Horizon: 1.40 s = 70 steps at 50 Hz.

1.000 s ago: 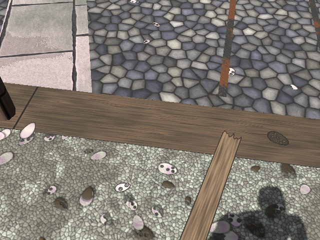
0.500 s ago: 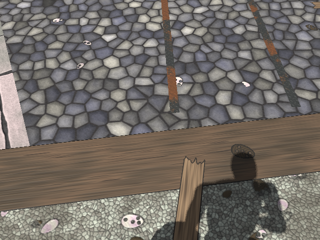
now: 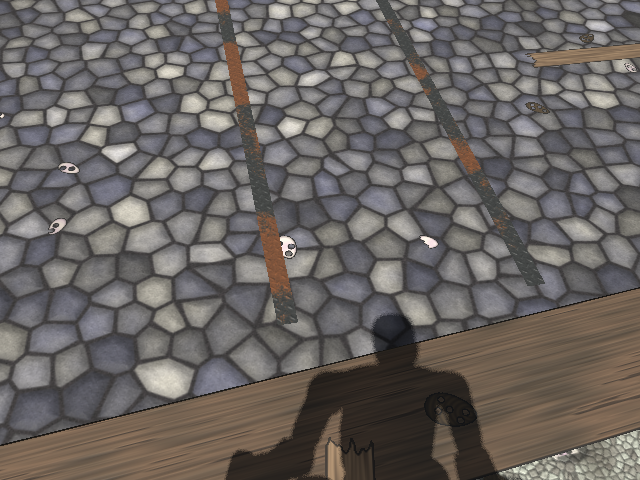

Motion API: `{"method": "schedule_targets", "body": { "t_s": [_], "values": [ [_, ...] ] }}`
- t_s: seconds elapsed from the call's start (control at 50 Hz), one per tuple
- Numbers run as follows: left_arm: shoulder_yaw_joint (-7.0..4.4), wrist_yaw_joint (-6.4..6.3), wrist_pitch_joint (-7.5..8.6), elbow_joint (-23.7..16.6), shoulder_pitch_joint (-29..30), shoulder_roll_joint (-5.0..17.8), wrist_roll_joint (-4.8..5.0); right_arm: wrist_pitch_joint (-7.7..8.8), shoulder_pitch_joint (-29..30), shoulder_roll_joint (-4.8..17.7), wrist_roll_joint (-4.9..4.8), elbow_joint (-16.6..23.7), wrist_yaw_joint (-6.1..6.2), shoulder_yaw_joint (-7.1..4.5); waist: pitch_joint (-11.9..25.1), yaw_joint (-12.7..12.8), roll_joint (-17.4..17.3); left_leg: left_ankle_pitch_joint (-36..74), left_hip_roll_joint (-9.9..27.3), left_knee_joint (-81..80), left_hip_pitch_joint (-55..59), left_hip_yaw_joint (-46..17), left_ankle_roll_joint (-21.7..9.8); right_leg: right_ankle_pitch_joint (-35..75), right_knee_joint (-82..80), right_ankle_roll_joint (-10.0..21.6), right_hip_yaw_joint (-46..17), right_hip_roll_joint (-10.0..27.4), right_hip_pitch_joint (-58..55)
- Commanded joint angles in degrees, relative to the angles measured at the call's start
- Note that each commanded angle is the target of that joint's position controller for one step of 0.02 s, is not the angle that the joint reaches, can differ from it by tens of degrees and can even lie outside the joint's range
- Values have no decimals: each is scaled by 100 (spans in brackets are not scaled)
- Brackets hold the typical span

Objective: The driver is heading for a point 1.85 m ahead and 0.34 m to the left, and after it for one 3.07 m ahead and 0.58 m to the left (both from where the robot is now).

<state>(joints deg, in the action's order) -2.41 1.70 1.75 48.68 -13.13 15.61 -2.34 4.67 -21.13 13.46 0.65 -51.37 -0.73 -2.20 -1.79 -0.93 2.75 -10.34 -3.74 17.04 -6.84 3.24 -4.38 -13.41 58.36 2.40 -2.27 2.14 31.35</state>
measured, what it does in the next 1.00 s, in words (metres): walks ahead, turning left: right foot, then left foot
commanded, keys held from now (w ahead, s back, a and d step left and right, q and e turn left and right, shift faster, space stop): w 0.44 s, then w+q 0.56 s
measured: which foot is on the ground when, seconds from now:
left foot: down 0.00-0.28, up 0.30-0.82, down 0.84-1.00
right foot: up 0.00-0.24, down 0.26-0.86, up 0.88-1.00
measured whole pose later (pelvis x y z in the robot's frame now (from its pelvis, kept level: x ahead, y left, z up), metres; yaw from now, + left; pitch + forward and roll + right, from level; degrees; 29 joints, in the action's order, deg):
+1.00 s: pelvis +0.52 +0.01 -0.01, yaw +16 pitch -1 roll +0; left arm -2.4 -0.6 3.5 50.5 -13.2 13.9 -1.8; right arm 1.3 -14.2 15.5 0.0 -49.9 -0.7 -4.0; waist -4.2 0.2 0.4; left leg -9.8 -7.6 24.7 -14.2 1.0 -8.0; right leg -19.0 65.1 -0.3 -0.5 4.1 25.1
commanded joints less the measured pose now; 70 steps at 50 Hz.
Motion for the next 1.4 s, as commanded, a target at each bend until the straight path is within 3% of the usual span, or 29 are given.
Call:
{"method": "schedule_targets", "body": {
  "t_s": [0.02, 0.08, 0.18, 0.22, 0.26, 0.28, 0.3, 0.32, 0.34, 0.36, 0.4, 0.46, 0.54, 0.66, 0.74, 0.78, 0.82, 0.84, 0.86, 0.88, 0.92, 0.94, 0.98, 1.08, 1.1, 1.2, 1.28, 1.34, 1.4],
  "values": [
    [10, 39, 26, -413, 395, 198, 7, 85, -158, 634, -30, 140, 6, -121, -214, 37, -710, 1388, 1379, -1017, 125, -1027, -725, 579, -654, -167, 248, 247, 611],
    [108, 56, 59, -586, 1020, 43, 51, 76, -397, 708, -31, -7, 10, -134, -249, -125, -714, 1842, 1264, -964, 146, -717, -632, 1076, -1686, -196, 484, 173, 275],
    [109, -3, 91, -747, 1480, 156, 74, 16, -690, 788, 20, -244, 72, -139, -301, -189, -736, 2517, 1595, -605, 764, -752, -592, 897, -2430, 42, 576, 2, -26],
    [59, -48, 129, -673, 1200, 245, 55, -16, -581, 857, 42, -280, 111, -155, -190, 4, -733, 3417, 1661, -110, 958, -702, -506, 483, -2695, 225, 616, -170, -536],
    [-67, -133, 227, -180, -212, 439, -19, -60, -474, 850, 5, -292, 117, -139, 557, 614, -479, 4021, 1339, 1567, 615, -368, -314, 580, -3241, 505, 665, -381, -2375],
    [-192, -208, 271, 8, -1241, 866, -144, -51, -425, 662, -32, -97, 111, -70, 1273, 981, 28, 2349, 1075, 3190, -467, -153, -182, 92, -3351, 831, -594, 778, -3832],
    [-324, -217, 214, 53, -1424, 1376, -128, -61, -1082, 88, -160, 5, 77, 35, 1825, 651, 1297, -1812, 12, 5131, -2367, 104, 53, -131, -3962, 1580, -3256, 2292, -5005],
    [-282, -171, 144, 33, -1125, 1038, 130, -113, -698, 779, 21, -76, 129, -145, 1397, 671, 315, -1892, 224, 5562, -2864, -616, -23, -366, -4170, 1523, -3368, 2061, -4516],
    [-198, -156, 143, -22, -596, 741, 159, -83, -307, 735, 17, 57, 96, -165, 621, 445, 174, -1410, 463, 5507, -3031, -673, -59, -225, -4287, 1384, -2499, 1819, -3807],
    [-133, -133, 185, -35, -311, 464, 131, -57, -96, 612, 3, 91, 65, -132, 264, 319, 6, -1043, 652, 5200, -2879, -657, -44, 282, -4511, 1228, -1916, 1535, -3190],
    [-70, -172, 272, 67, -169, 237, 147, -179, -151, 481, 106, 34, 6, -119, 65, 17, 155, -756, 848, 4736, -2388, -588, 84, 838, -4786, 930, -1152, 1075, -2519],
    [-103, -178, 404, 264, -498, 348, 187, -334, -38, 356, 124, 44, -78, -116, 44, -88, 32, -459, 861, 4500, -2431, -489, 232, 1309, -5032, 972, -727, 990, -2435],
    [-115, -187, 429, 434, -882, 364, 143, -387, 805, 354, 59, 298, -110, -128, -315, 85, -6, 383, 851, 3876, -3178, -658, 286, 1350, -5310, 808, -153, 938, -2565],
    [-48, -252, 441, 612, -1210, 301, 157, -324, 1927, 243, 77, 696, -187, -27, -524, 348, -71, 1350, 683, 2355, -3104, -172, 150, 2348, -5274, 522, 647, 883, -2931],
    [-57, -349, 367, 793, -1426, 427, 118, -285, 2213, 241, 85, 907, -222, 3, -495, 371, 90, 799, 507, 1674, -2892, 258, -122, 3596, -4740, 453, 995, 1065, -3733],
    [-97, -398, 328, 795, -1254, 594, 111, -303, 1788, 362, 107, 818, -189, -47, -174, 133, 288, 199, 168, 1743, -2140, 485, -327, 5396, -3967, 390, 1229, 1109, -3859],
    [-136, -421, 229, 745, -1108, 727, 77, -273, 625, 598, 145, 482, -140, -180, 471, -351, 273, -275, -169, 1541, -912, 452, -650, 5946, -2215, 361, 1358, 1135, -3720],
    [-144, -412, 205, 625, -937, 754, 117, -243, -325, 883, 217, 233, -91, -315, 930, -840, -72, -265, 165, 1068, 413, -196, -957, 4844, -645, 234, 1459, 999, -2788],
    [-44, -280, 231, 331, -1290, 209, 204, -274, -530, 1519, 218, 313, -4, -499, 1608, -559, -1313, -375, 1846, 933, 2340, -2858, -1740, 649, 1627, -74, 1486, 143, -477],
    [-135, -230, 293, 210, -1012, 511, 159, -326, -329, 1519, 3, 402, -37, -499, 1892, -506, -1107, -55, 2380, 153, 2670, -4781, -2218, -1694, 2590, -108, 344, -545, 679],
    [-157, -203, 417, -28, -328, 611, 209, -353, 324, 1139, -70, 433, 4, -416, 374, -242, -322, 1051, 2012, -136, 1058, -3030, -1788, -599, 1724, -105, -39, 149, 835],
    [-155, -233, 386, 4, -340, 537, 163, -330, 502, 948, -55, 438, 21, -372, 55, -15, -41, 1650, 1731, -235, 399, -2544, -1512, -491, 1175, -174, -18, 302, 462],
    [-124, -241, 145, -16, -485, 365, -23, -244, 585, 807, -100, 427, 44, -306, 76, 234, -236, 1960, 1304, -369, -191, -2009, -1276, -485, 471, -361, -6, 407, -164],
    [-111, -128, -99, -379, 260, 270, -55, -204, 171, 1093, -81, 373, 37, -359, 34, 75, -513, 2030, 892, -521, -390, -1795, -1132, 394, -621, -580, 266, 289, 50],
    [-136, -94, -108, -335, 212, 326, -32, -205, 40, 1134, -1, 391, 28, -383, 169, 5, -599, 2048, 921, -453, -191, -1823, -1136, 879, -453, -510, 213, 321, 170],
    [-295, -42, -29, -665, 1249, 697, -17, -119, -905, 1097, -21, 167, 126, -363, -154, -399, -583, 1183, 1235, -384, 1316, -2615, -1264, 1289, -972, -444, -262, 493, 2023],
    [-225, 58, 54, -819, 1641, 493, -51, -33, -751, 977, 56, 141, 199, -302, -244, -476, -594, 1015, 948, -42, 792, -2229, -1035, 2303, -1978, -432, -79, 295, 1226],
    [-171, 132, 144, -983, 1959, 399, -5, 9, -788, 1011, 59, 159, 267, -299, -358, -597, -565, 710, 952, 403, 590, -2328, -896, 2786, -2658, -253, -69, 249, 846],
    [-148, 126, 216, -997, 1920, 366, 86, 27, -754, 1004, 170, 171, 365, -285, -493, -649, -521, 510, 826, 928, 470, -2315, -686, 3074, -3412, -163, -135, 276, 192]
  ]
}}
